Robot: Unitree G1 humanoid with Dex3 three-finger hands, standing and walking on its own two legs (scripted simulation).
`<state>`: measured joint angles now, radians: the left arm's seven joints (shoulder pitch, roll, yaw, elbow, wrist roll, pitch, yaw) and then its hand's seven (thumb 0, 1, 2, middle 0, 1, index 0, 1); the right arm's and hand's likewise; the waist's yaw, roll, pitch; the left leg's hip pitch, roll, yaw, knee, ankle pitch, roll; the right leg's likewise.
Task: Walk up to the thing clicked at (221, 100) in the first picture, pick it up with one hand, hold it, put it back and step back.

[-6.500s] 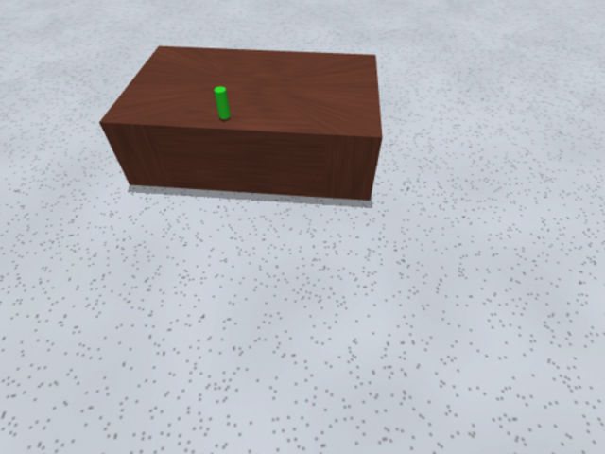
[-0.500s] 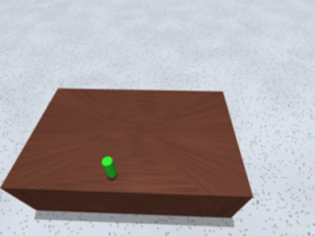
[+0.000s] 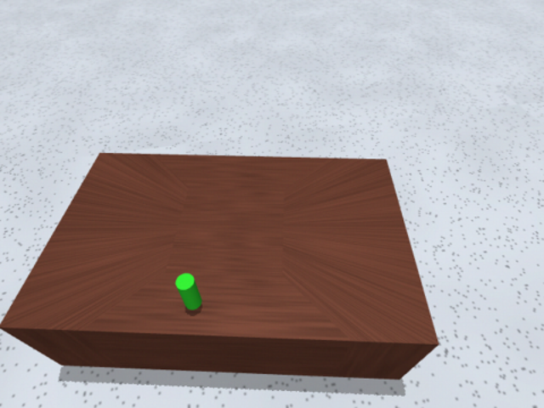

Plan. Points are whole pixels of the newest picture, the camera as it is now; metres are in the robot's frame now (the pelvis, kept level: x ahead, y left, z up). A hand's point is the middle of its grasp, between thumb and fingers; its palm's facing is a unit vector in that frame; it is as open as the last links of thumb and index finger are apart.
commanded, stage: stand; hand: left
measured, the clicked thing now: (189, 292) +0.47 +0.24 -0.36
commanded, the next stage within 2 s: go down in 0.86 s
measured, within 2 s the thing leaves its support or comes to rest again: neither
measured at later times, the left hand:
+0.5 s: hand out of the picture +0.08 +0.25 -0.16, palm faces -0.03 -0.94 -0.34, open 7.3 cm
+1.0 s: hand out of the picture +0.08 +0.26 -0.16, palm faces +0.00 -0.94 -0.34, open 7.4 cm
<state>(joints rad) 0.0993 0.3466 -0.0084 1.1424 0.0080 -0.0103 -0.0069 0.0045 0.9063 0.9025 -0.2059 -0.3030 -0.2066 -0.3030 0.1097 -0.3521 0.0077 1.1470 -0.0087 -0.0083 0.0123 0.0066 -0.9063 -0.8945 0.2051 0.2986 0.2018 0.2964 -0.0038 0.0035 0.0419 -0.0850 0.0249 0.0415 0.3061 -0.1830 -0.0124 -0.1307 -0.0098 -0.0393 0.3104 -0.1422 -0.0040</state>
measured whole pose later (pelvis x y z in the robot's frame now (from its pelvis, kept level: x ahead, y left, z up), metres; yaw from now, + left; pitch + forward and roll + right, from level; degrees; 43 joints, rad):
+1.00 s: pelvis +0.01 +0.00 +0.00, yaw +1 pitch -2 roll +0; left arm 0.11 0.35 0.00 1.12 0.00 -0.01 0.00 0.01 0.90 0.89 -0.20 -0.29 -0.20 -0.29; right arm 0.13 -0.35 0.01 1.10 0.01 0.00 0.00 0.01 -0.91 -0.90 0.21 0.30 0.20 0.30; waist 0.00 0.00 0.04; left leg -0.09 0.02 0.03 0.31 -0.19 -0.01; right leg -0.13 -0.02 -0.05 0.31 -0.15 0.00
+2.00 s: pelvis +0.02 +0.02 -0.05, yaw +2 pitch +11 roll -3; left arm 0.30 0.35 0.16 0.28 0.01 0.46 -0.07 -0.01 -0.47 0.06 -0.08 -0.05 -0.07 -0.05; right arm 0.26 -0.24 0.02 0.60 0.02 -0.16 -0.11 0.01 -0.87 -0.88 0.21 0.30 0.20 0.30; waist -0.03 0.03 -0.11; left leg -0.60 0.03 -0.01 0.89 -0.48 0.02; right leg -0.58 -0.02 -0.08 0.80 -0.40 0.02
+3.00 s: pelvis -0.01 +0.02 -0.07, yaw +1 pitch +14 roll -3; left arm -0.12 0.61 0.49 0.75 -0.07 0.10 -0.41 -0.01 -0.58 0.02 -0.09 -0.04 -0.08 -0.05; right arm 0.36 -0.29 0.01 0.71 0.01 -0.26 -0.15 0.01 -0.90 -0.89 0.21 0.30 0.20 0.30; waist -0.05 0.00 -0.10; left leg -0.78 0.04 -0.01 1.02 -0.50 0.02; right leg -0.77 -0.02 -0.07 0.93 -0.41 0.02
